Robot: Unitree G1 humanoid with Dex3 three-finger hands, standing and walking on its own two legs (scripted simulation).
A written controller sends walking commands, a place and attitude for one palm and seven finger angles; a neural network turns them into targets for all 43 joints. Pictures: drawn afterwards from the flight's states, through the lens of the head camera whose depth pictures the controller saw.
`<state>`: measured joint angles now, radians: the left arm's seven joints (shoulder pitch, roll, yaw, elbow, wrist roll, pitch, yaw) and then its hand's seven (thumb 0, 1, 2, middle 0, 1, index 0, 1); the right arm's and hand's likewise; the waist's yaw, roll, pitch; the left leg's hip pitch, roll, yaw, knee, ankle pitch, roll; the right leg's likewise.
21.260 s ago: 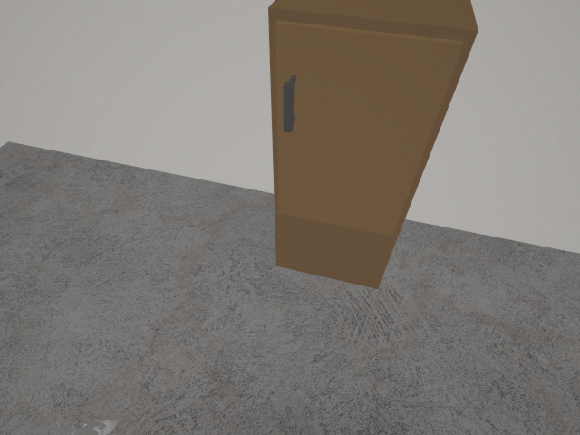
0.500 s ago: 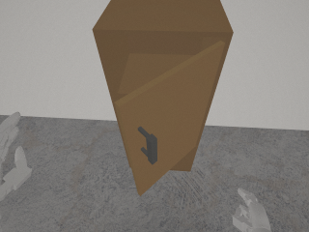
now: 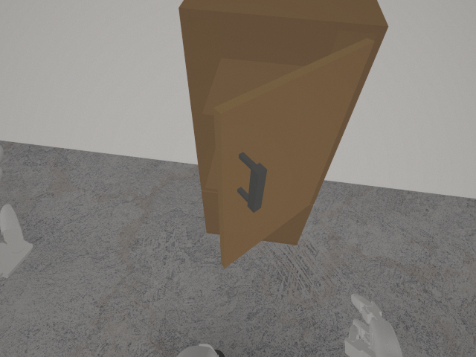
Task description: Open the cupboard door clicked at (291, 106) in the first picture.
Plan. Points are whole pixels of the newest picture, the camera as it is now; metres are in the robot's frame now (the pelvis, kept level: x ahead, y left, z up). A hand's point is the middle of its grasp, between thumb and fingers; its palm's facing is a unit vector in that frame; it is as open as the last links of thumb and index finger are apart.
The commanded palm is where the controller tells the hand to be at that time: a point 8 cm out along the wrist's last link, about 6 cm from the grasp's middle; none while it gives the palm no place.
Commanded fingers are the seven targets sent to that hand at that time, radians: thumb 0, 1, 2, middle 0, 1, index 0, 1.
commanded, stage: step back with the hand held close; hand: left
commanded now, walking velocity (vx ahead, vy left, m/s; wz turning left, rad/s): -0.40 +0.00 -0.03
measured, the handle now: (249, 182) +0.42 +0.01 +0.03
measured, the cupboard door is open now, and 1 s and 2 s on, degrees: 46 46 46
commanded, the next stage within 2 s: stop stepping back and stand still in 0.38 s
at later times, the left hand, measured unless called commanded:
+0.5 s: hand out of the picture +0.13 +0.25 +0.18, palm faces +0.31 -0.84 -0.44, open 7.4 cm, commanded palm +0.06 +0.30 +0.19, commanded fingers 0.00 0.90 0.90 -0.20 -0.30 -0.20 -0.30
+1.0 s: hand out of the picture +0.01 +0.22 +0.18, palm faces +0.30 -0.82 -0.49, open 7.4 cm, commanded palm -0.02 +0.27 +0.19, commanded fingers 0.00 0.90 0.90 -0.20 -0.30 -0.20 -0.30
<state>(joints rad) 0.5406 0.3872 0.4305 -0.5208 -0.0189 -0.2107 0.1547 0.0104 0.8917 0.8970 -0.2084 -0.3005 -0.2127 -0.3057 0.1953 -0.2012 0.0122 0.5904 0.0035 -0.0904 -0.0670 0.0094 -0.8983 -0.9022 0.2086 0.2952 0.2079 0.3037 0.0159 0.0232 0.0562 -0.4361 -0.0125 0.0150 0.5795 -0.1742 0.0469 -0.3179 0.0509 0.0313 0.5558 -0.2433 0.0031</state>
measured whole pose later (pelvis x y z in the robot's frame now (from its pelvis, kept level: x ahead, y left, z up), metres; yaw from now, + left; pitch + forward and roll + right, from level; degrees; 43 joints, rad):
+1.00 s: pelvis -0.19 -0.01 +0.01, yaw -6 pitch +0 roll +0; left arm 0.64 0.43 0.40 -0.53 -0.04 -0.20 0.14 0.01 0.89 0.90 -0.21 -0.30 -0.21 -0.31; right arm 0.29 -0.20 0.01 0.66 -0.01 -0.12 -0.07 0.01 -0.90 -0.90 0.21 0.29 0.21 0.30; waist -0.02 -0.02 -0.06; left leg -0.47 -0.01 0.00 0.79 -0.28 -0.01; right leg -0.14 0.04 -0.01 0.48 -0.34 -0.06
